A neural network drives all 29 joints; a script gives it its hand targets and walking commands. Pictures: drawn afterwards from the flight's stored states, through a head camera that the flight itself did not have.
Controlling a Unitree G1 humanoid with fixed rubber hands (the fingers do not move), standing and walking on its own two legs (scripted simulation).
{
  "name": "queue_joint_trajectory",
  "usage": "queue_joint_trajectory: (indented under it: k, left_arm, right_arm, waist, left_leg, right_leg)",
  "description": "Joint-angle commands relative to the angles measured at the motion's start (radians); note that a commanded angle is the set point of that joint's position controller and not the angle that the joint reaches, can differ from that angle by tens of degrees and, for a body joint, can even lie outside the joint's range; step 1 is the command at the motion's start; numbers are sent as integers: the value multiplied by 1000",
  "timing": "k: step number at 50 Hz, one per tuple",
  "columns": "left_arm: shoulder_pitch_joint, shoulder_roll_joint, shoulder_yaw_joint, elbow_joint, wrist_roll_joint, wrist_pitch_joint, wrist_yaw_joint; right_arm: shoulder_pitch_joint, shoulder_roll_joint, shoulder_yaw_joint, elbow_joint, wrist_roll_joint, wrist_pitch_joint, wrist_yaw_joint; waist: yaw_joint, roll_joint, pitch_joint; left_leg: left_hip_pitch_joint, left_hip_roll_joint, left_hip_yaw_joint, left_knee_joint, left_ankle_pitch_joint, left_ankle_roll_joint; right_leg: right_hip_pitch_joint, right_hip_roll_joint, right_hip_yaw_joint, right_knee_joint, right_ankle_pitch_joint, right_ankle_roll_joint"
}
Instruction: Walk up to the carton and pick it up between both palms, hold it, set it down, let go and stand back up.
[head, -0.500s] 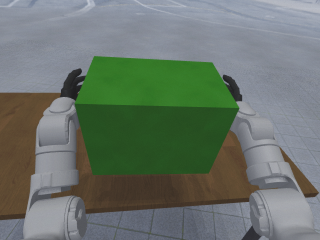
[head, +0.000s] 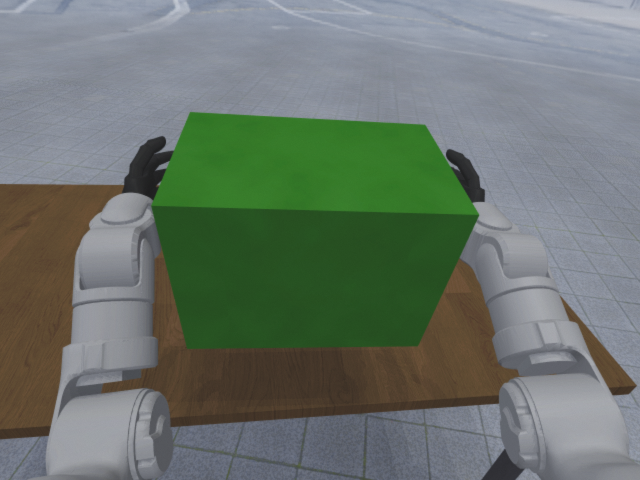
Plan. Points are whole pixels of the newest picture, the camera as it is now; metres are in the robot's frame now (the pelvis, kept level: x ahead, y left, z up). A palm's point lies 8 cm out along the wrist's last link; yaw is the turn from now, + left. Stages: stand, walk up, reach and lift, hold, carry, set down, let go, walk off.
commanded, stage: hold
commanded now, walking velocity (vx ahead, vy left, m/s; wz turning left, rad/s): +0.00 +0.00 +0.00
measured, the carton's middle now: (308, 234) +0.37 +0.00 +0.19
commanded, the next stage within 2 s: none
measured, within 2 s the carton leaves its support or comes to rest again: neither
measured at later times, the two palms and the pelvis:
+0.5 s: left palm (142, 203) +0.36 +0.20 +0.23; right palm (464, 211) +0.37 -0.19 +0.23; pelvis +0.00 +0.00 +0.00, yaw +0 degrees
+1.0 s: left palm (142, 202) +0.36 +0.20 +0.23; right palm (464, 211) +0.37 -0.19 +0.23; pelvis +0.00 +0.00 +0.00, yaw +0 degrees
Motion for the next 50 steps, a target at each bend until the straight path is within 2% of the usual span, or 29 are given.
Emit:
queue_joint_trajectory:
  k: [1,50]
  left_arm:
    - [-769,-558,-447,-186,-170,-60,-148]
    - [-766,-555,-446,-188,-168,-57,-152]
  right_arm:
    - [-894,603,292,-391,122,-56,136]
    - [-889,602,292,-394,120,-53,134]
  waist:
    - [-4,65,-369]
    - [-5,64,-365]
  left_leg:
    - [72,-95,-9,-27,266,-15]
    - [70,-95,-8,-28,261,-16]
  right_leg:
    - [146,100,49,3,184,-7]
    - [148,99,49,3,184,-6]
